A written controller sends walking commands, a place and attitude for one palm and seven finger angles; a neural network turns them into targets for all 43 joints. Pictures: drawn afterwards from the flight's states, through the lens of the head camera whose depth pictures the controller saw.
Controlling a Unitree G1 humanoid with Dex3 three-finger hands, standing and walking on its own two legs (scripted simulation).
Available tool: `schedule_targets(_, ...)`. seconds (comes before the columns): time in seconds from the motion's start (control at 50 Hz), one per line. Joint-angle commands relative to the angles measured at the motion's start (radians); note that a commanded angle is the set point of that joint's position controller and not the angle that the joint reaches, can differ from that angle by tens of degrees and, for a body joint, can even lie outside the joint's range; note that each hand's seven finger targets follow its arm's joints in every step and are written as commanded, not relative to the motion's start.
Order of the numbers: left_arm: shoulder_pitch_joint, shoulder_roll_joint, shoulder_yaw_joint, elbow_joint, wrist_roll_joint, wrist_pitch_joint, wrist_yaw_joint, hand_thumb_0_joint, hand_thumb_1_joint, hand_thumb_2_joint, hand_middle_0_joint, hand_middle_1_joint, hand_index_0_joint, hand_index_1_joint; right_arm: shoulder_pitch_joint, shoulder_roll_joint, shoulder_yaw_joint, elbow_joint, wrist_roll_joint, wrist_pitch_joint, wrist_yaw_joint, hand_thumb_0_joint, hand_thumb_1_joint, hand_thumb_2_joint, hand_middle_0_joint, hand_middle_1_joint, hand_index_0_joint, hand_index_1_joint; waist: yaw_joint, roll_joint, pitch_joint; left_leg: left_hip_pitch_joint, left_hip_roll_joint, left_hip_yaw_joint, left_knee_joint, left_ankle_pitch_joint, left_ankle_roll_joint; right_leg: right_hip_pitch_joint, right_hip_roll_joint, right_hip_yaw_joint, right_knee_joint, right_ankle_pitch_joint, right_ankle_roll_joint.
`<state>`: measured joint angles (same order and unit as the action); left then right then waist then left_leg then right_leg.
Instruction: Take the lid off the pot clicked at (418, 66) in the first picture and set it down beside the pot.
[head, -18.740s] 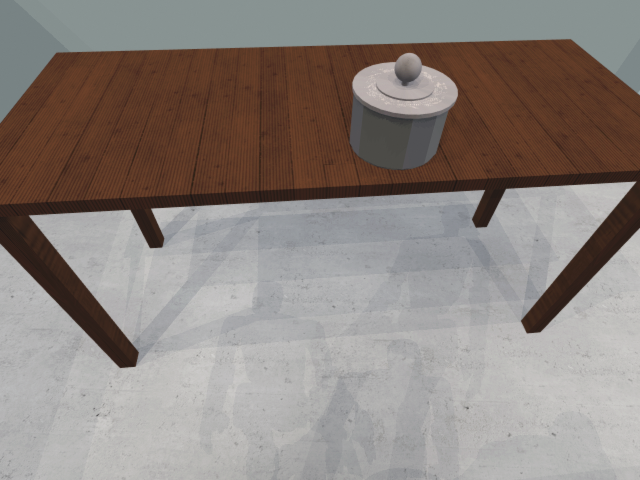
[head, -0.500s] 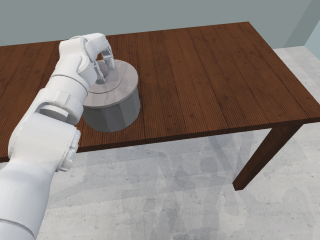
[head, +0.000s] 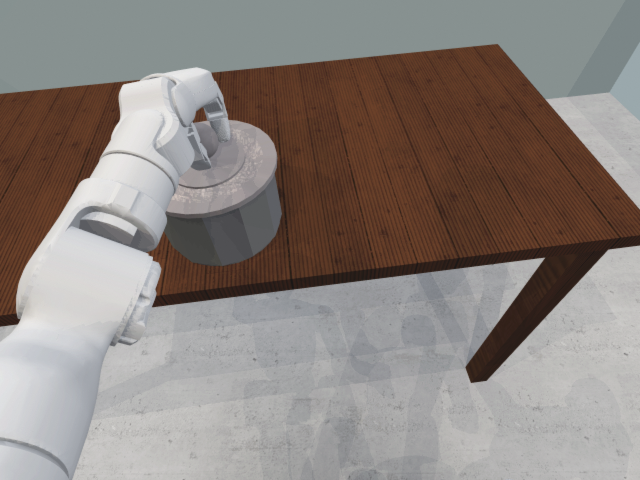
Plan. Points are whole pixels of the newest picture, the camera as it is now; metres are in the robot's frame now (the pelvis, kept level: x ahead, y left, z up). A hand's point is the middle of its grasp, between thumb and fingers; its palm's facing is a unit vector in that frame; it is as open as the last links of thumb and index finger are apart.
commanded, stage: lift the lid straight up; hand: left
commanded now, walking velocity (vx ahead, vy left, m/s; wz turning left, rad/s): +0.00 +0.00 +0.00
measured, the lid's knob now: (199, 141) +0.51 +0.13 +0.16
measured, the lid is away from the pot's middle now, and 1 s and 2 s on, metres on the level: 0.00 0.01 0.02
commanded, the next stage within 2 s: none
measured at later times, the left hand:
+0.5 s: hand (189, 126) +0.49 +0.12 +0.20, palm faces -0.35 -0.11 -0.93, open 7.5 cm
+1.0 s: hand (175, 90) +0.49 +0.13 +0.24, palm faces -0.29 -0.11 -0.95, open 7.5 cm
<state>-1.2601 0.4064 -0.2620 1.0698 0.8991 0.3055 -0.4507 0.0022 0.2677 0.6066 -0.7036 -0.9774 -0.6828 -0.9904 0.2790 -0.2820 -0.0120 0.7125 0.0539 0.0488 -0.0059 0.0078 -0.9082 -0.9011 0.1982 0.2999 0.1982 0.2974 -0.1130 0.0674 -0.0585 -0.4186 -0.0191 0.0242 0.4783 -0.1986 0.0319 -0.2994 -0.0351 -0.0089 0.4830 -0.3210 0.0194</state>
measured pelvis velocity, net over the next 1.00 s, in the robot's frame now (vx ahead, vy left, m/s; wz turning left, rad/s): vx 0.00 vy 0.00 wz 0.01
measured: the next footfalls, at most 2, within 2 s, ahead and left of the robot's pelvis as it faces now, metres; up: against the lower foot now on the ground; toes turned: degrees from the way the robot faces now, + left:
none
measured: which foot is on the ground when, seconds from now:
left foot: down 0.00-1.00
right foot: down 0.00-1.00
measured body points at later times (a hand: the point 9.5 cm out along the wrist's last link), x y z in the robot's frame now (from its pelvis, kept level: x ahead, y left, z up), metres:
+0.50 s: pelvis +0.00 +0.00 +0.00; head +0.04 -0.03 +0.45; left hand +0.50 +0.13 +0.25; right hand +0.08 -0.26 -0.14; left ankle +0.02 +0.10 -0.74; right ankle -0.06 -0.13 -0.74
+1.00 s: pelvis +0.00 +0.00 +0.00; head +0.04 -0.03 +0.45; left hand +0.50 +0.13 +0.29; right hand +0.07 -0.27 -0.13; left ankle +0.02 +0.10 -0.74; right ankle -0.06 -0.13 -0.74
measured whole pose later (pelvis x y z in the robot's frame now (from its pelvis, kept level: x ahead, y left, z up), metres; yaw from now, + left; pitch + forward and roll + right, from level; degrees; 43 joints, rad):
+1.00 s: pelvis +0.00 +0.00 +0.00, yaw +0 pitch +7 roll +0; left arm -1.41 0.44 -0.27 1.09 0.92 0.34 -0.51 0.00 0.26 0.61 -0.71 -0.97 -0.69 -0.98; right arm 0.28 -0.28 0.00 0.73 0.06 -0.03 -0.01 0.01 -0.91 -0.90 0.20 0.30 0.20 0.30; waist -0.11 0.07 -0.05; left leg -0.40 -0.02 0.02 0.46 -0.19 0.03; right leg -0.28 -0.04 -0.02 0.47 -0.31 0.02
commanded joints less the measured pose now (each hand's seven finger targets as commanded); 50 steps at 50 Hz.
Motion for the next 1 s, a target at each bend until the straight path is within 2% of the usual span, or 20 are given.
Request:
schedule_targets(0.0,-0.585,0.19,0.03,-0.239,0.02,-0.008,0.035,0.0,0.696,0.803,-0.896,-1.063,-0.872,-1.076,0.003,-0.13,-0.041,-0.102,0.001,-0.036,-0.008,0.0,-0.9,-0.9,0.2,0.3,0.2,0.3,-0.002,-0.073,-0.437,0.442,-0.029,-0.039,0.03,0.376,0.057,-0.046,0.071,-0.041,-0.039,0.464,-0.049)
schedule_targets(0.08,-0.592,0.252,0.076,-0.239,0.016,-0.006,0.042,0.0,0.707,0.811,-0.9,-1.066,-0.875,-1.078,0.0,-0.136,-0.039,-0.099,0.002,-0.038,-0.011,0.0,-0.9,-0.9,0.2,0.3,0.2,0.3,0.005,-0.089,-0.429,0.428,-0.03,-0.042,0.022,0.341,0.059,-0.03,0.071,-0.038,-0.044,0.451,-0.05)
schedule_targets(0.12,-0.631,0.231,0.051,-0.232,0.013,0.002,0.042,0.0,0.71,0.813,-0.901,-1.066,-0.875,-1.078,0.003,-0.132,-0.038,-0.091,0.006,-0.045,-0.015,0.0,-0.9,-0.9,0.2,0.3,0.2,0.3,-0.006,-0.103,-0.411,0.422,-0.032,-0.041,0.015,0.304,0.058,-0.041,0.073,-0.04,-0.05,0.435,-0.048)
schedule_targets(0.16,-0.692,0.253,0.057,-0.278,0.016,-0.007,0.049,0.0,0.712,0.814,-0.901,-1.067,-0.876,-1.079,0.0,-0.134,-0.035,-0.091,0.005,-0.057,-0.017,0.0,-0.9,-0.9,0.2,0.3,0.2,0.3,-0.005,-0.05,-0.448,0.45,-0.03,-0.05,0.016,0.328,0.055,-0.043,0.071,-0.037,-0.041,0.436,-0.052)
schedule_targets(0.26,-0.702,0.269,0.078,-0.317,0.018,-0.018,0.048,0.0,0.714,0.816,-0.902,-1.067,-0.876,-1.079,-0.001,-0.126,-0.038,-0.096,0.001,-0.084,-0.016,0.0,-0.9,-0.9,0.2,0.3,0.2,0.3,0.008,-0.048,-0.511,0.497,-0.028,-0.063,0.032,0.419,0.054,-0.019,0.069,-0.032,-0.029,0.484,-0.049)
schedule_targets(0.34,-0.644,0.224,0.051,-0.22,0.009,0.006,0.037,0.0,0.714,0.816,-0.902,-1.067,-0.876,-1.079,0.008,-0.133,-0.038,-0.084,0.001,-0.079,-0.013,0.0,-0.9,-0.9,0.2,0.3,0.2,0.3,0.006,-0.098,-0.447,0.444,-0.033,-0.054,0.023,0.389,0.056,-0.024,0.068,-0.039,-0.042,0.479,-0.05)
schedule_targets(0.38,-0.694,0.286,0.082,-0.219,0.024,0.014,0.035,0.0,0.714,0.816,-0.902,-1.068,-0.876,-1.079,-0.004,-0.138,-0.031,-0.083,0.003,-0.079,-0.015,0.0,-0.9,-0.9,0.2,0.3,0.2,0.3,0.004,-0.124,-0.436,0.412,-0.04,-0.047,0.01,0.314,0.057,-0.007,0.067,-0.033,-0.043,0.471,-0.047)
schedule_targets(0.44,-0.713,0.207,0.021,-0.233,0.01,0.01,0.024,0.0,0.715,0.817,-0.902,-1.068,-0.876,-1.079,-0.004,-0.132,-0.035,-0.085,0.004,-0.087,-0.02,0.0,-0.9,-0.9,0.2,0.3,0.2,0.3,-0.007,-0.094,-0.439,0.439,-0.037,-0.047,0.02,0.351,0.06,-0.028,0.064,-0.037,-0.049,0.478,-0.048)
schedule_targets(0.46,-0.718,0.288,0.08,-0.215,0.029,0.016,0.027,0.0,0.715,0.817,-0.902,-1.068,-0.876,-1.079,0.0,-0.138,-0.032,-0.076,0.001,-0.087,-0.02,0.0,-0.9,-0.9,0.2,0.3,0.2,0.3,0.001,-0.106,-0.446,0.43,-0.038,-0.052,0.018,0.332,0.057,-0.018,0.067,-0.032,-0.043,0.47,-0.047)
schedule_targets(0.54,-0.749,0.238,0.034,-0.237,0.018,0.007,0.014,0.0,0.715,0.817,-0.902,-1.068,-0.876,-1.079,-0.005,-0.131,-0.033,-0.091,0.002,-0.095,-0.024,0.0,-0.9,-0.9,0.2,0.3,0.2,0.3,-0.004,-0.085,-0.469,0.442,-0.04,-0.048,0.023,0.356,0.06,-0.01,0.06,-0.029,-0.044,0.497,-0.047)
schedule_targets(0.58,-0.753,0.336,0.108,-0.237,0.044,0.009,0.014,0.0,0.715,0.817,-0.902,-1.068,-0.876,-1.079,0.003,-0.138,-0.033,-0.085,-0.004,-0.096,-0.022,0.0,-0.9,-0.9,0.2,0.3,0.2,0.3,0.01,-0.101,-0.495,0.443,-0.041,-0.052,0.027,0.377,0.06,0.02,0.064,-0.024,-0.036,0.525,-0.045)
schedule_targets(0.64,-0.723,0.222,0.021,-0.197,0.026,0.018,0.001,0.0,0.715,0.817,-0.902,-1.068,-0.876,-1.079,0.004,-0.135,-0.034,-0.085,0.005,-0.088,-0.017,0.0,-0.9,-0.9,0.2,0.3,0.2,0.3,-0.004,-0.086,-0.437,0.426,-0.036,-0.046,0.019,0.367,0.058,-0.02,0.062,-0.034,-0.05,0.49,-0.048)
schedule_targets(0.68,-0.786,0.288,0.066,-0.243,0.04,0.018,0.004,0.0,0.715,0.817,-0.902,-1.068,-0.876,-1.079,0.0,-0.139,-0.033,-0.086,0.0,-0.092,-0.016,0.0,-0.9,-0.9,0.2,0.3,0.2,0.3,0.0,-0.087,-0.459,0.444,-0.036,-0.053,0.016,0.353,0.057,-0.012,0.067,-0.032,-0.045,0.481,-0.047)
schedule_targets(0.74,-0.773,0.223,0.022,-0.229,0.021,0.016,-0.003,0.0,0.715,0.817,-0.902,-1.068,-0.876,-1.079,0.004,-0.132,-0.035,-0.086,0.002,-0.099,-0.02,0.0,-0.9,-0.9,0.2,0.3,0.2,0.3,-0.006,-0.07,-0.459,0.459,-0.035,-0.052,0.021,0.373,0.06,-0.026,0.064,-0.033,-0.054,0.477,-0.049)
schedule_targets(0.78,-0.796,0.324,0.086,-0.213,0.049,0.024,0.001,0.0,0.715,0.817,-0.902,-1.068,-0.876,-1.079,0.006,-0.142,-0.032,-0.076,-0.001,-0.097,-0.02,0.0,-0.9,-0.9,0.2,0.3,0.2,0.3,-0.001,-0.091,-0.469,0.439,-0.038,-0.052,0.016,0.349,0.058,-0.004,0.067,-0.029,-0.048,0.482,-0.047)
schedule_targets(0.84,-0.818,0.273,0.049,-0.241,0.03,0.022,-0.001,0.0,0.715,0.817,-0.902,-1.068,-0.876,-1.079,0.007,-0.14,-0.033,-0.081,0.001,-0.105,-0.023,0.0,-0.9,-0.9,0.2,0.3,0.2,0.3,-0.002,-0.056,-0.481,0.461,-0.034,-0.048,0.018,0.385,0.059,-0.009,0.061,-0.032,-0.052,0.502,-0.049)
schedule_targets(0.86,-0.828,0.327,0.084,-0.238,0.052,0.022,0.002,0.0,0.715,0.817,-0.902,-1.068,-0.876,-1.079,0.002,-0.138,-0.031,-0.08,0.0,-0.107,-0.021,0.0,-0.9,-0.9,0.2,0.3,0.2,0.3,0.004,-0.081,-0.497,0.458,-0.034,-0.057,0.02,0.385,0.055,0.002,0.066,-0.027,-0.043,0.493,-0.047)
schedule_targets(0.9,-0.839,0.303,0.064,-0.23,0.056,0.025,-0.002,0.0,0.715,0.817,-0.902,-1.068,-0.876,-1.079,0.002,-0.135,-0.031,-0.08,0.002,-0.112,-0.02,0.0,-0.9,-0.9,0.2,0.3,0.2,0.3,0.0,-0.074,-0.482,0.461,-0.034,-0.055,0.018,0.384,0.055,-0.013,0.066,-0.03,-0.044,0.49,-0.048)
schedule_targets(0.94,-0.791,0.226,0.022,-0.201,0.034,0.027,-0.01,0.0,0.715,0.817,-0.902,-1.068,-0.876,-1.079,0.009,-0.133,-0.034,-0.082,0.002,-0.109,-0.017,0.0,-0.9,-0.9,0.2,0.3,0.2,0.3,-0.005,-0.063,-0.462,0.465,-0.03,-0.056,0.024,0.433,0.057,-0.031,0.065,-0.034,-0.053,0.495,-0.05)
schedule_targets(0.98,-0.809,0.282,0.053,-0.17,0.052,0.042,-0.012,0.0,0.715,0.817,-0.902,-1.068,-0.876,-1.079,0.006,-0.142,-0.03,-0.074,0.002,-0.102,-0.014,0.0,-0.9,-0.9,0.2,0.3,0.2,0.3,-0.005,-0.111,-0.433,0.425,-0.035,-0.053,0.011,0.358,0.056,-0.027,0.071,-0.033,-0.055,0.465,-0.047)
